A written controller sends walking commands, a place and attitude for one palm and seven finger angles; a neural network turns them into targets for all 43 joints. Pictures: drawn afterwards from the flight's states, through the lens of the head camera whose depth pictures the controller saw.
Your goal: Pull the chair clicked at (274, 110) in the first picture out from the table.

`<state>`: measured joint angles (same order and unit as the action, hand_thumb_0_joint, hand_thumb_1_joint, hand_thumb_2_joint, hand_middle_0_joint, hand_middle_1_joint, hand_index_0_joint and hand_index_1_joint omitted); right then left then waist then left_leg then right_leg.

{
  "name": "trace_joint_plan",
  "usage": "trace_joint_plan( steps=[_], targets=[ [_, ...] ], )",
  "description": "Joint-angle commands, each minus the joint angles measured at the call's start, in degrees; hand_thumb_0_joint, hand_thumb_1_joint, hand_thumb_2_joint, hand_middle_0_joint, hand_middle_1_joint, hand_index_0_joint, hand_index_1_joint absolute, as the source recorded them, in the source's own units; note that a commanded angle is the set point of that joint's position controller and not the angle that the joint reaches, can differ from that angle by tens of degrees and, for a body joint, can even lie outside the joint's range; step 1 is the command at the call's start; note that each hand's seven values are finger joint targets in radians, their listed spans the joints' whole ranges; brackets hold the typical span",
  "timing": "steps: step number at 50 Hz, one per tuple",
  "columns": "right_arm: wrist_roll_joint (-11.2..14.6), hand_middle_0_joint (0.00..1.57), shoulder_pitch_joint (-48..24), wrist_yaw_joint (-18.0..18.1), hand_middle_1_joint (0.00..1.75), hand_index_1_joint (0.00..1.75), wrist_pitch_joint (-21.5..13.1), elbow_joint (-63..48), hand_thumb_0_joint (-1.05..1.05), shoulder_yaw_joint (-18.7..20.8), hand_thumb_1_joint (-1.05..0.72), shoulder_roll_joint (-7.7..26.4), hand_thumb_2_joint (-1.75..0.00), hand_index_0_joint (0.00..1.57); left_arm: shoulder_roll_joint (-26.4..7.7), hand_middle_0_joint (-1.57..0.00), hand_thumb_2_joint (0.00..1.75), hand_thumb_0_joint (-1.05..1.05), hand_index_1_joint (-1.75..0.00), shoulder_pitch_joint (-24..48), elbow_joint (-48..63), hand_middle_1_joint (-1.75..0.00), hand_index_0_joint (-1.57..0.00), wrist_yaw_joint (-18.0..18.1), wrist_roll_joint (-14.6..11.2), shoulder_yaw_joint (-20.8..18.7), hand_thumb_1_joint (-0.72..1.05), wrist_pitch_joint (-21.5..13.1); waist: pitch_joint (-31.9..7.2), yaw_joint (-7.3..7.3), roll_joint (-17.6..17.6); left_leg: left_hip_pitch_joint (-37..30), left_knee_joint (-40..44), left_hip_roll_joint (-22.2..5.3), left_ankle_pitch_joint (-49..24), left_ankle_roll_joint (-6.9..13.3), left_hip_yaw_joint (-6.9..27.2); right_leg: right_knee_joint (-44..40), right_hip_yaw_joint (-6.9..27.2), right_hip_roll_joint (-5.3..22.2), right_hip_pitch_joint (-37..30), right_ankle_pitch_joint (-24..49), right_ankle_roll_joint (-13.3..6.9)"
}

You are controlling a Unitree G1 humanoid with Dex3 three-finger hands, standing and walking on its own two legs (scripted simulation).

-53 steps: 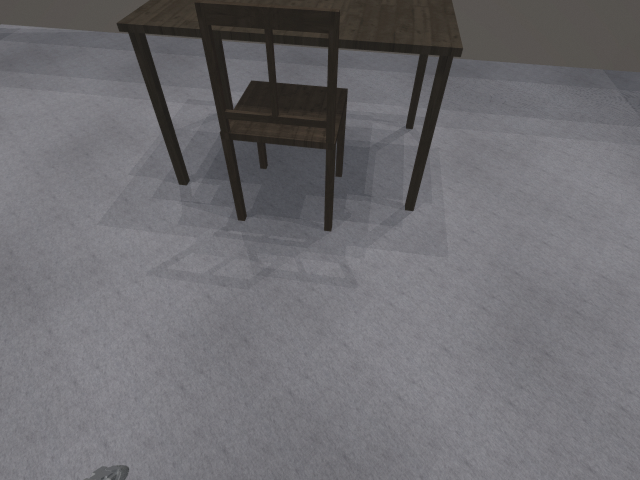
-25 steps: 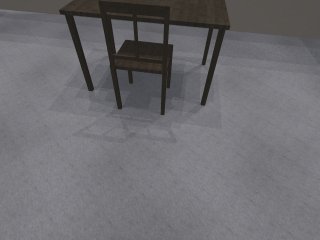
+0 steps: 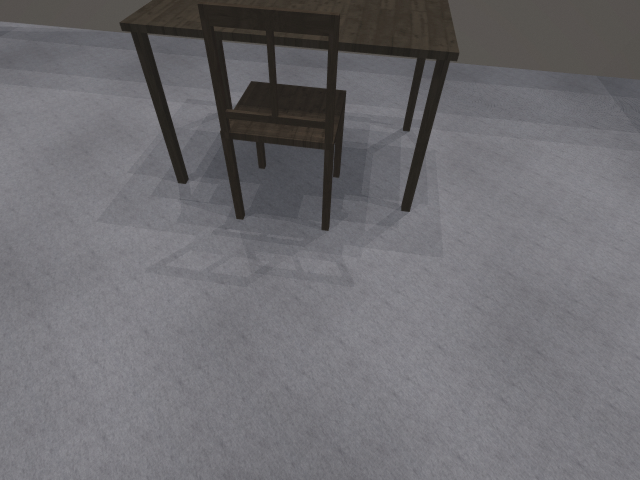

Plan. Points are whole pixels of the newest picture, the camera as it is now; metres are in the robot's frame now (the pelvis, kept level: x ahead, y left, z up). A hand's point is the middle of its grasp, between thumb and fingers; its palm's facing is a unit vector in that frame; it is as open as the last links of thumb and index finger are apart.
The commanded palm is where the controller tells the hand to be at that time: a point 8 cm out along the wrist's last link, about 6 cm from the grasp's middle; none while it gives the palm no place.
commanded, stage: look at it before walking up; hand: left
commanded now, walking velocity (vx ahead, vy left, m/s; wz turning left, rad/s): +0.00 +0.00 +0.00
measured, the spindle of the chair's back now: (272, 76) +1.29 +0.23 -0.10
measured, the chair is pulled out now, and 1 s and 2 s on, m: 0.00 0.00 0.00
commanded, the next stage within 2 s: walk to a spot facing it in 0.38 s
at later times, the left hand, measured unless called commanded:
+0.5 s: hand out of the picture +0.07 +0.24 -0.16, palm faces -0.03 -0.94 -0.33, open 7.4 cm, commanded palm none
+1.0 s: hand out of the picture +0.10 +0.22 -0.18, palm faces +0.11 -0.98 -0.14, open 7.4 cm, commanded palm none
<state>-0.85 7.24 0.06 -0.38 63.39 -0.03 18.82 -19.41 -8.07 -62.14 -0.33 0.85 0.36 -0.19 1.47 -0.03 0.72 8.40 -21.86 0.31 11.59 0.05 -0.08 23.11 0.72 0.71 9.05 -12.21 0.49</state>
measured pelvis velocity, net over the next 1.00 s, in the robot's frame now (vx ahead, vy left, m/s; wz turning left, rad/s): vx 0.11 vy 0.04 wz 0.12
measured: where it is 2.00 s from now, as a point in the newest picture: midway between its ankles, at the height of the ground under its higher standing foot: (290, 392)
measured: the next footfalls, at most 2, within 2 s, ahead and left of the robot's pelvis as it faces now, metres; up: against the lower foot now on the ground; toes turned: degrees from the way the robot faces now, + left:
right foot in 1.24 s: +0.41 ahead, -0.07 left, +0.00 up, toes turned +2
left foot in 1.68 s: +0.51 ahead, +0.22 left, +0.00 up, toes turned +28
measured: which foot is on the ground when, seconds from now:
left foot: down 0.00-1.00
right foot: down 0.00-0.78, up 0.80-1.00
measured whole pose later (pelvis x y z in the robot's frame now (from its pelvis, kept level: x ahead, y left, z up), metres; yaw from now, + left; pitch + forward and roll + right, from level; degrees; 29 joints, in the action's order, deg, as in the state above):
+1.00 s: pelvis +0.11 +0.04 +0.00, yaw +7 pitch +0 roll -1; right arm -1.0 27.6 1.3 -3.7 65.8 0.4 5.0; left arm -10.7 -16.6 -62.0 -1.3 1.7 -2.1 -0.1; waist 1.5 -1.6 2.3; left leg 2.8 -19.4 2.1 16.7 3.7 -2.6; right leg 59.1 -3.9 5.9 30.1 -17.1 1.6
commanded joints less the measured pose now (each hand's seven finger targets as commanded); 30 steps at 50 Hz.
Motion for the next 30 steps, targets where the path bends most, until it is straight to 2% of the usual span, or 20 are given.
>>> trace_joint_plan(
  steps=[1, 24, 25, 26, 28, 29, 30],
  targets=[
    [0.3, 0.20, -3.2, 0.6, 0.30, 0.30, -1.7, -3.5, 0.00, 2.2, -0.90, 12.2, -0.90, 0.20, -11.5, -0.20, 0.90, 0.00, -0.30, 2.3, 3.6, -0.30, -0.20, 0.9, -0.2, -2.1, 0.90, -1.1, -3.1, 0.18, -0.9, -0.6, 3.8, -7.0, -6.4, 1.8, 6.2, -4.1, 5.4, 5.9, 0.4, 4.8, -2.2],
    [0.4, 0.20, -3.2, 0.6, 0.30, 0.30, -1.5, -3.2, 0.00, 2.0, -0.90, 12.3, -0.90, 0.20, -11.8, -0.20, 0.90, 0.00, -0.30, 2.0, 3.3, -0.30, -0.20, 1.0, -0.2, -2.1, 0.90, -1.3, -3.1, 0.10, -0.2, -1.8, 4.2, -7.1, -7.5, 1.5, 5.6, -5.0, 5.7, 6.2, -0.4, 7.2, -2.2],
    [0.2, 0.20, -1.6, 0.4, 0.30, 0.30, -1.0, -2.4, 0.00, 0.9, -0.90, 7.9, -0.90, 0.20, -7.5, -0.20, 0.90, 0.00, -0.30, -0.2, 2.1, -0.30, -0.20, 1.2, -0.3, -1.2, 0.90, -0.8, -4.2, 0.18, -0.1, -1.8, 3.6, -6.8, -5.2, 1.0, 5.0, -5.1, 5.0, 6.3, -1.0, 3.8, -1.4],
    [-0.1, 0.20, 0.2, 0.2, 0.30, 0.30, -0.3, -1.8, 0.00, 0.3, -0.90, 4.8, -0.90, 0.20, -4.8, -0.20, 0.90, 0.00, -0.30, -2.3, 1.4, -0.30, -0.20, 1.2, -0.2, -0.6, 0.90, -0.2, -3.3, 0.28, -0.1, -0.6, 2.8, -6.0, 0.3, 0.6, 4.6, -5.1, 5.0, 6.0, -0.3, -3.8, -1.0],
    [-0.4, 0.20, 2.2, -0.1, 0.30, 0.30, 0.3, -1.8, 0.00, 0.4, -0.90, 4.2, -0.90, 0.20, -5.5, -0.20, 0.90, 0.00, -0.30, -4.7, 1.4, -0.30, -0.20, 0.9, 0.3, -1.0, 0.90, 0.5, 0.8, 0.85, 2.2, 5.6, 0.8, -4.0, 12.7, 1.1, 4.2, -6.6, 7.0, 6.3, 1.4, -17.7, -1.8],
    [-0.6, 0.20, 2.5, -0.2, 0.30, 0.30, 0.5, -2.3, 0.00, 0.5, -0.90, 3.8, -0.90, 0.20, -6.1, -0.20, 0.90, 0.00, -0.30, -5.9, 1.6, -0.30, -0.20, 0.6, 0.4, -1.5, 0.90, 0.6, 3.2, 1.32, 4.0, 9.4, -1.5, -2.7, 16.2, 1.0, 3.4, -8.0, 8.8, 7.3, 1.9, -22.7, -2.6],
    [-0.7, 0.20, 2.8, -0.2, 0.30, 0.30, 0.6, -2.9, 0.00, 0.6, -0.90, 3.4, -0.90, 0.20, -6.9, -0.20, 0.90, 0.00, -0.30, -7.5, 1.8, -0.30, -0.20, 0.6, 0.5, -2.0, 0.90, 0.6, 4.5, 1.82, 6.7, 13.0, -6.1, -1.2, 16.7, 0.8, 1.6, -10.0, 11.7, 9.4, 1.3, -26.6, -4.1]
  ],
)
